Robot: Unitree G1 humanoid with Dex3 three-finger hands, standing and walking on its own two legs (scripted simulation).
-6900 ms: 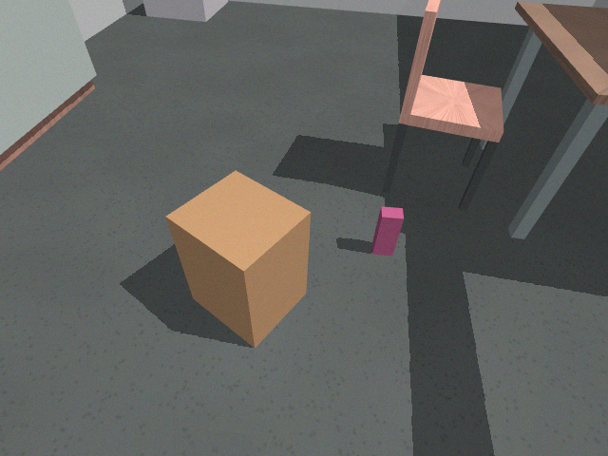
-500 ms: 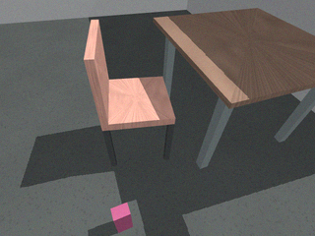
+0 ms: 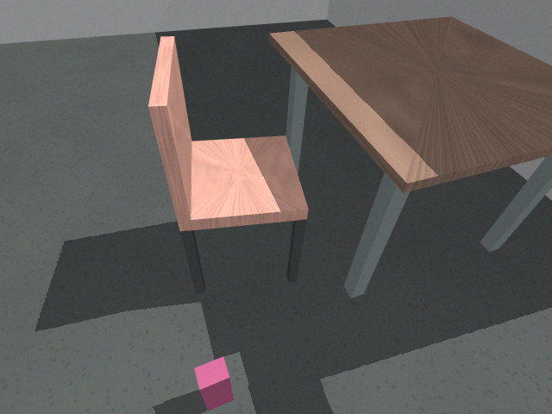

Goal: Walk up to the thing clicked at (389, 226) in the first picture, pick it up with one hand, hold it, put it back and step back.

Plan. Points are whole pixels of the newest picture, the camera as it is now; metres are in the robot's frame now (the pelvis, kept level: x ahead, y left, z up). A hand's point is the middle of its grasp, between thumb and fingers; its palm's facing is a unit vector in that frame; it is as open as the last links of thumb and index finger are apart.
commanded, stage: go down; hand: left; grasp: from the side
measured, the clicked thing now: (215, 385) +0.38 +0.15 -0.67
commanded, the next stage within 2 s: none
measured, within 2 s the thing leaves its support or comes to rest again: neither
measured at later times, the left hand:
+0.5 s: hand out of the picture +0.14 +0.27 -0.18, palm faces +0.05 -0.94 -0.33, open 16.1 cm
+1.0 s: hand out of the picture +0.13 +0.28 -0.21, palm faces +0.08 -0.95 -0.29, open 17.5 cm
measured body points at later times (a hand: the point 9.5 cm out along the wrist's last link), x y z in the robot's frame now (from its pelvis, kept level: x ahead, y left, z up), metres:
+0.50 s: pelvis -0.02 +0.00 -0.05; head +0.05 +0.01 +0.40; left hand +0.14 +0.31 -0.16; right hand +0.09 -0.27 -0.15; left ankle +0.00 +0.13 -0.75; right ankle -0.02 -0.14 -0.75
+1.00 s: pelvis -0.02 -0.01 -0.10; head +0.07 +0.01 +0.34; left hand +0.13 +0.33 -0.19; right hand +0.15 -0.26 -0.18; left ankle +0.00 +0.13 -0.75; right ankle -0.02 -0.14 -0.75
